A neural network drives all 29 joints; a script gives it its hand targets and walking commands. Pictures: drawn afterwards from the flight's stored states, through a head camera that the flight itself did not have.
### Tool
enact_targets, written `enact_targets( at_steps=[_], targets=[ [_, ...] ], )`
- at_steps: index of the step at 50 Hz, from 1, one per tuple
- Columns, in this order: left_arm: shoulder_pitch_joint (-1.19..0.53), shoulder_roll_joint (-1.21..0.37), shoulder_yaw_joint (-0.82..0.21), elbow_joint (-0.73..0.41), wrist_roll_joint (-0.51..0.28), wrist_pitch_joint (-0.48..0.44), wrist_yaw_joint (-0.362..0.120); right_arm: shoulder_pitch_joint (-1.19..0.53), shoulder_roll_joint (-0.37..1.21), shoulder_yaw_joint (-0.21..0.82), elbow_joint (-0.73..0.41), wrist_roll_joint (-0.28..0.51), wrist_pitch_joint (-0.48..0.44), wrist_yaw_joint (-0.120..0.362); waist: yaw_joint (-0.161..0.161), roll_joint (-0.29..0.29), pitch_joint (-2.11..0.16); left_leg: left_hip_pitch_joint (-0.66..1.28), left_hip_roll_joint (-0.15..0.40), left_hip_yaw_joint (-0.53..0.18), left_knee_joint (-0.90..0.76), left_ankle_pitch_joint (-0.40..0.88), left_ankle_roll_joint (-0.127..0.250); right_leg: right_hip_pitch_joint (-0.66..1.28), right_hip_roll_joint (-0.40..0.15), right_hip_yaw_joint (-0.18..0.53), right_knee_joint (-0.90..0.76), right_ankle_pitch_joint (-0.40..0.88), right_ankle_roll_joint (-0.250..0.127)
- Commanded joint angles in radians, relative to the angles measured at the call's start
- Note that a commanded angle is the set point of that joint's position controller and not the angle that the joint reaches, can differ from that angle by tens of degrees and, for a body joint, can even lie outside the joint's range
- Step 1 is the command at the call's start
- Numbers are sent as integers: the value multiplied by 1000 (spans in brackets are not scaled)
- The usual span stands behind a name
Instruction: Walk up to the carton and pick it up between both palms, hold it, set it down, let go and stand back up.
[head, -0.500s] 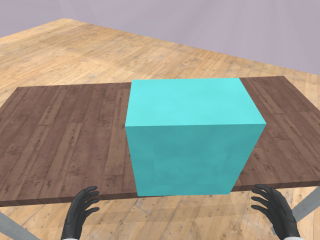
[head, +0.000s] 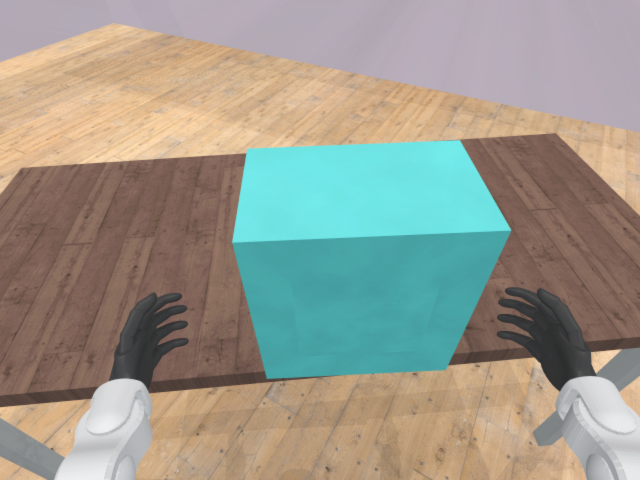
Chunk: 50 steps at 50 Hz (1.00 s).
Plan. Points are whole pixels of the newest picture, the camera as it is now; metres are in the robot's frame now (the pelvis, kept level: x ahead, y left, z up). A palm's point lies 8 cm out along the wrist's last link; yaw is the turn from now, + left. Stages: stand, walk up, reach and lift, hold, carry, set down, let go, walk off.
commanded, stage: reach and lift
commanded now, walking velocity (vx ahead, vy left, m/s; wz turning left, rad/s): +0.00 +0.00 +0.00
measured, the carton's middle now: (355, 269) +0.39 -0.02 +0.06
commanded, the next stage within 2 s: none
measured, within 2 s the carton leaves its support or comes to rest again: neither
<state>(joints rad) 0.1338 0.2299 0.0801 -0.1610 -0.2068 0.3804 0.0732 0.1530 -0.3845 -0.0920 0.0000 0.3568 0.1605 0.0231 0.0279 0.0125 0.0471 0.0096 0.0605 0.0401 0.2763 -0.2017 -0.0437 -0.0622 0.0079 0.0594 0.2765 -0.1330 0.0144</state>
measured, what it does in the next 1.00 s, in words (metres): stands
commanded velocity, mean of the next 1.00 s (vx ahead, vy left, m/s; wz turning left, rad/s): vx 0.00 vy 0.00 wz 0.00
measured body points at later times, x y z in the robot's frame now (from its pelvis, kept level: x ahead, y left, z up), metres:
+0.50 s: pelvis +0.00 +0.00 +0.00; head +0.00 +0.00 +0.45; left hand +0.31 +0.24 +0.14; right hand +0.33 -0.25 +0.13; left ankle -0.03 +0.14 -0.75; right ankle +0.02 -0.13 -0.75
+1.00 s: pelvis -0.01 +0.00 +0.00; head -0.02 +0.01 +0.45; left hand +0.35 +0.24 +0.20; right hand +0.37 -0.25 +0.20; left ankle -0.03 +0.14 -0.75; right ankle +0.02 -0.13 -0.75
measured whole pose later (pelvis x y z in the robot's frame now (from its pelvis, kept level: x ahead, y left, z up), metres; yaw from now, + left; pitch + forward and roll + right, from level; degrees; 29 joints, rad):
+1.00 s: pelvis -0.01 +0.00 +0.00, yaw +1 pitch +2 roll -1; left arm -0.55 0.40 0.19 0.02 -0.26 0.86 0.08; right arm -0.58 -0.58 -0.02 0.34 0.55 0.49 0.03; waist -0.02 -0.01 -0.08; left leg -0.18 0.06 0.01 0.35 -0.20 -0.04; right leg -0.22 0.01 0.04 0.30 -0.11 0.01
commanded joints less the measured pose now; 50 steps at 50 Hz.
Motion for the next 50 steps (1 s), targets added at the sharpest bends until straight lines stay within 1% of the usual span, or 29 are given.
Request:
enact_targets(
  at_steps=[1,4,6,8,9,12,13,15,16,17,19,20,22,23,24,25,28,29,31,34,37,39,40,41,44,45,46,48,50],
  targets=[
    [-271,149,69,-223,-31,39,-8,-291,-176,-98,-233,4,18,-16,2,-29,-144,-73,-83,24,-48,106,-6,22,33,-13,-41,78,-36],
    [-335,168,80,-250,-46,77,-3,-345,-184,-101,-235,16,55,-17,-2,-29,-186,-71,-79,21,-45,109,-4,32,34,-19,-33,85,-33],
    [-374,188,94,-255,-58,100,0,-386,-196,-109,-240,14,80,-17,-3,-46,-204,-80,-76,21,-44,87,2,27,35,-22,-29,73,-30],
    [-417,195,100,-239,-65,125,3,-441,-209,-117,-231,15,103,-19,-4,-47,-228,-91,-72,19,-44,78,4,30,37,-23,-22,70,-31],
    [-433,202,105,-253,-67,140,5,-460,-217,-115,-238,20,114,-20,-5,-52,-245,-80,-72,18,-39,97,4,34,40,-24,-17,89,-30],
    [-444,200,134,-238,-52,191,-5,-475,-233,-97,-190,43,151,-27,-12,-55,-253,-63,-77,17,-25,185,0,63,43,-21,-19,170,-28],
    [-454,202,147,-214,-42,212,-12,-492,-243,-91,-160,45,166,-32,-22,-69,-249,-61,-80,17,-23,196,0,74,44,-19,-20,191,-25],
    [-473,206,165,-211,-35,242,-24,-520,-257,-81,-144,62,189,-40,-26,-76,-263,-60,-82,15,-23,217,0,101,43,-17,-15,228,-21],
    [-501,209,164,-229,-37,254,-23,-553,-273,-81,-160,72,193,-41,-26,-63,-292,-58,-83,12,-17,241,-6,112,46,-21,-10,244,-23],
    [-504,215,166,-215,-40,266,-26,-568,-277,-78,-164,78,197,-44,-31,-81,-296,-59,-87,14,-10,250,-2,114,48,-23,-9,259,-16],
    [-552,227,172,-247,-42,280,-20,-615,-283,-77,-172,92,203,-48,-30,-68,-314,-67,-88,11,-2,267,-6,106,51,-28,1,276,-14],
    [-541,226,175,-265,-37,289,-19,-611,-285,-68,-182,102,201,-49,-32,-69,-332,-52,-89,11,9,309,-8,116,54,-31,5,316,-12],
    [-564,239,183,-285,-34,307,-21,-635,-301,-65,-183,121,208,-53,-38,-59,-364,-35,-92,10,28,368,-14,130,57,-33,14,381,-9],
    [-568,240,186,-304,-31,315,-22,-638,-307,-67,-192,129,207,-54,-42,-38,-382,-26,-93,10,38,402,-20,136,59,-35,17,405,-12],
    [-579,252,190,-320,-29,324,-22,-652,-323,-68,-203,135,209,-57,-46,-39,-411,-15,-95,9,50,426,-23,142,60,-36,21,428,-11],
    [-596,258,194,-311,-28,336,-22,-666,-333,-73,-178,139,218,-59,-53,-29,-395,-17,-95,6,52,436,-27,135,61,-39,21,444,-12],
    [-685,269,188,-317,-33,365,-15,-746,-357,-80,-149,155,234,-57,-63,8,-404,-32,-93,3,57,426,-35,104,62,-40,21,421,-21],
    [-681,270,189,-293,-31,373,-14,-744,-352,-73,-125,157,239,-57,-69,2,-386,-40,-93,2,55,415,-32,100,61,-38,18,414,-21],
    [-736,280,192,-276,-30,389,-11,-799,-367,-72,-100,164,250,-54,-63,9,-398,-53,-88,0,50,396,-31,92,60,-41,16,391,-23],
    [-786,287,198,-201,-20,415,-8,-864,-380,-49,-24,184,269,-43,-54,-1,-383,-74,-82,1,39,349,-20,78,59,-40,15,349,-22],
    [-886,300,185,-160,-25,435,-2,-961,-404,-48,40,194,284,-31,-64,3,-399,-91,-76,-1,41,331,-17,65,59,-41,14,323,-25],
    [-952,311,174,-111,-33,436,3,-1021,-423,-44,90,199,289,-19,-62,8,-421,-105,-70,-5,31,283,-11,51,57,-43,15,267,-27],
    [-975,318,173,-91,-31,435,8,-1041,-422,-37,113,201,289,-12,-52,21,-426,-116,-68,-4,28,269,-9,45,55,-44,16,244,-30],
    [-998,323,168,-75,-32,437,9,-1069,-422,-32,139,203,291,-5,-56,20,-436,-122,-66,-5,29,263,-5,49,53,-42,16,243,-30],
    [-1055,341,166,-8,-44,432,8,-1147,-429,-21,174,202,289,5,-45,-21,-461,-144,-67,1,24,221,12,50,52,-39,20,230,-22],
    [-1090,355,161,-15,-50,428,12,-1177,-443,-33,174,199,288,7,-47,-9,-502,-142,-68,0,26,207,11,56,53,-43,25,223,-22],
    [-1116,366,156,17,-59,428,14,-1210,-443,-28,178,194,287,7,-47,-23,-509,-148,-69,3,29,195,16,52,50,-42,27,223,-17],
    [-1164,375,149,44,-65,425,14,-1249,-442,-30,217,192,290,12,-49,-14,-515,-162,-70,1,28,185,19,44,49,-45,31,222,-16],
    [-1198,385,145,104,-71,424,12,-1292,-447,-17,255,189,297,14,-43,-40,-520,-174,-71,1,26,172,26,52,49,-45,33,222,-9]
  ],
)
